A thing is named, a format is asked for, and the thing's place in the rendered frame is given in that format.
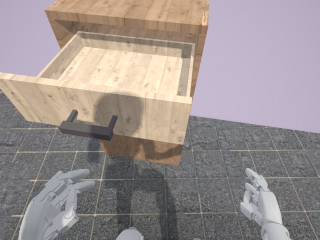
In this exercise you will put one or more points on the cabinet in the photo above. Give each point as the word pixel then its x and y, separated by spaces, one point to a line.
pixel 170 20

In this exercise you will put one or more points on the drawer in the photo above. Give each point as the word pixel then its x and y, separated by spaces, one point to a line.
pixel 145 82

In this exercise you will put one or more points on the right robot forearm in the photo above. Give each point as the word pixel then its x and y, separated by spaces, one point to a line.
pixel 274 231

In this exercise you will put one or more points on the handle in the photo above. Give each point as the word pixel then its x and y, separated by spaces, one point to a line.
pixel 87 130

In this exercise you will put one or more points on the robot left hand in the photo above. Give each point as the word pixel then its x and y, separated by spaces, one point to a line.
pixel 42 211

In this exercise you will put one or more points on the robot left thigh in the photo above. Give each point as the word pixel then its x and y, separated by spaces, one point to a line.
pixel 130 234

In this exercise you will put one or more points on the robot right hand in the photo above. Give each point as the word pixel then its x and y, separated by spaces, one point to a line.
pixel 265 208

